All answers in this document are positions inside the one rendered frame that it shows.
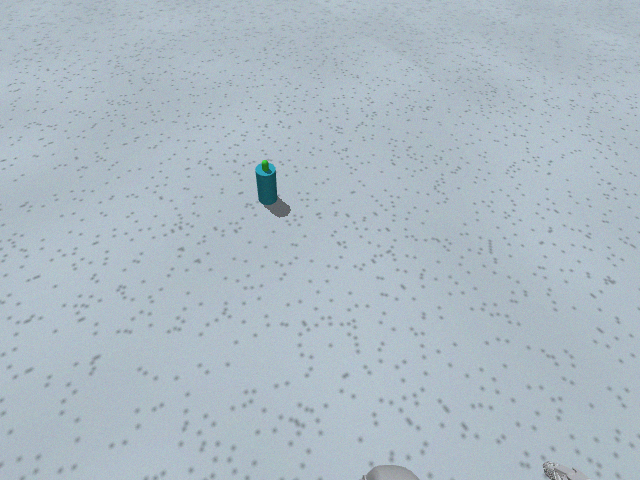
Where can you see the bottle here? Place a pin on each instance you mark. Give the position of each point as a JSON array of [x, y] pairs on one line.
[[266, 183]]

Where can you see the right robot hand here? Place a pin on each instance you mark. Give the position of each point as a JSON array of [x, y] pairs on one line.
[[556, 471]]

